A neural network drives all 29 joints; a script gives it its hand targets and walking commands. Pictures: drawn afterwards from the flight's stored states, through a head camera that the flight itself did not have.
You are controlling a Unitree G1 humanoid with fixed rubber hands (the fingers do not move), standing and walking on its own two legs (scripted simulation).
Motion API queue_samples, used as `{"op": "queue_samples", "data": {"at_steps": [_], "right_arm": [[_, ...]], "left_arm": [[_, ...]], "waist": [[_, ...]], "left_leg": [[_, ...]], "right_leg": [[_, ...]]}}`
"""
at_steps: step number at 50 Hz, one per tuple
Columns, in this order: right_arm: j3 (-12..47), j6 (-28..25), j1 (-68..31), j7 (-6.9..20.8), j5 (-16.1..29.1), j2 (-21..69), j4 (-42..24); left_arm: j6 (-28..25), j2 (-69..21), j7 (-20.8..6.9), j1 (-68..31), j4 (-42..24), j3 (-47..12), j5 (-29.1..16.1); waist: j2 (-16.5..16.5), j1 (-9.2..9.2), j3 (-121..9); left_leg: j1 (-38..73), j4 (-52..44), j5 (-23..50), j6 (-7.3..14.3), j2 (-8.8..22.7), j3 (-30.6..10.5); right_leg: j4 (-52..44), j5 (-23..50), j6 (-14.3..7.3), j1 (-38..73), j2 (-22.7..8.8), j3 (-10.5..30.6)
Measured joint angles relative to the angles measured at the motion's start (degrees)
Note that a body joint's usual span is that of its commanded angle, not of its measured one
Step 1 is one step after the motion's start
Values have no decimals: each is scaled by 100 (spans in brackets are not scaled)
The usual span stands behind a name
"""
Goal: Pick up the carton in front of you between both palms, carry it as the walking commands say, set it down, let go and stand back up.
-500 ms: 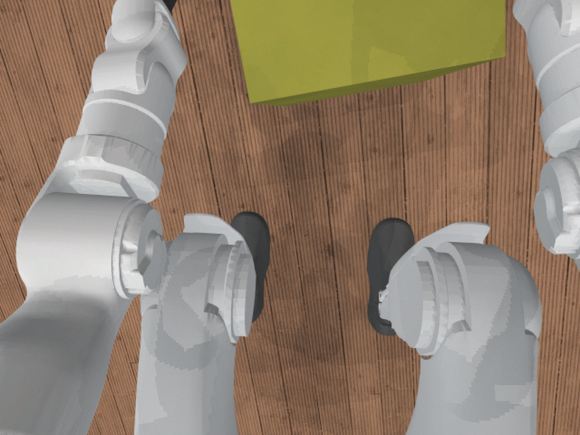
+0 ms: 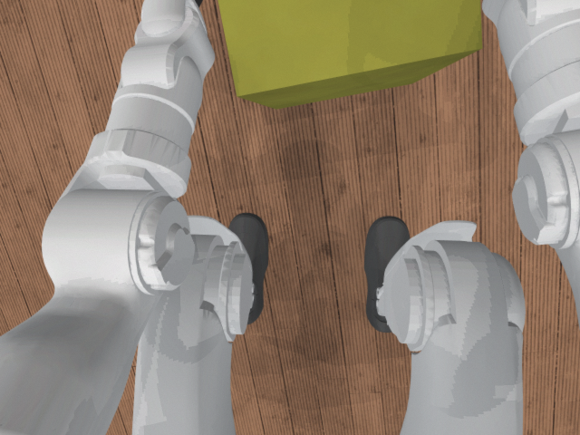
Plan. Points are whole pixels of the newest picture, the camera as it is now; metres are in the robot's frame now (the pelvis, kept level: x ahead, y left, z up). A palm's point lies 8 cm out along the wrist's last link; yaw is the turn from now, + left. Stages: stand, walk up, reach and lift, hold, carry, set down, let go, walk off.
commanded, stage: reach and lift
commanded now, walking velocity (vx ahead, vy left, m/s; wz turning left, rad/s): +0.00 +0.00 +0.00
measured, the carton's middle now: out of the picture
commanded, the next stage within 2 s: none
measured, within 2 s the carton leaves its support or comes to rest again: leaves its support in 0.16 s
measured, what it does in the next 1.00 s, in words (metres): rises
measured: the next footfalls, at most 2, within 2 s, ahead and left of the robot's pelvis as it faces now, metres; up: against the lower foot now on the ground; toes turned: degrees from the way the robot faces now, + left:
none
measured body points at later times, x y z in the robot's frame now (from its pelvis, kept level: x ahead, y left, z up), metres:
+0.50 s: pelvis +0.00 +0.01 +0.04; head +0.29 -0.05 +0.38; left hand +0.53 +0.10 -0.05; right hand +0.54 -0.20 -0.04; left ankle +0.13 +0.14 -0.34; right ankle +0.11 -0.12 -0.34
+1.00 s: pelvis +0.02 +0.01 +0.16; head +0.26 -0.03 +0.54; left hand +0.51 +0.11 +0.10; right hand +0.50 -0.19 +0.10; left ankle +0.13 +0.14 -0.34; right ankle +0.11 -0.12 -0.34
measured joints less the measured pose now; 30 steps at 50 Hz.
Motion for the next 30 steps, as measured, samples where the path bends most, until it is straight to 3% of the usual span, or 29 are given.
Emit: {"op": "queue_samples", "data": {"at_steps": [7, 11, 14, 18, 23, 30], "right_arm": [[-578, 508, 421, 144, -508, 245, -667], [-585, 656, 926, -28, -453, 399, -1231], [-593, 847, 1345, -294, -461, 595, -1724], [-874, 1150, 1871, -268, -666, 884, -2342], [-1552, 1432, 2239, -83, -1150, 1264, -2514], [-2535, 1603, 2369, 242, -2114, 1613, -2225]], "left_arm": [[541, 20, -290, 191, -423, 447, 437], [722, -17, -188, 484, -814, 339, 260], [813, -165, 46, 930, -1320, 269, 101], [978, -450, -6, 1711, -2092, 450, 139], [1193, -832, -179, 2174, -2389, 916, 689], [1537, -1218, -448, 2238, -2340, 1621, 1777]], "waist": [[-34, -49, -297], [10, 3, -564], [84, 50, -855], [146, -5, -1392], [51, -110, -2114], [-185, -67, -2766]], "left_leg": [[-213, 194, -72, -83, -77, -110], [-294, 232, -121, -146, -130, -190], [-283, 191, -159, -214, -211, -267], [-187, 6, -171, -242, -287, -331], [91, -438, -74, -89, -177, -282], [569, -1284, 159, -16, -110, -226]], "right_leg": [[205, -105, -108, -194, -64, -108], [217, -133, -123, -270, -53, -153], [133, -118, -76, -262, 9, -146], [-122, -56, 45, -157, 104, -96], [-649, 108, 167, 124, 227, -22], [-1517, 378, 199, 589, 297, 62]]}}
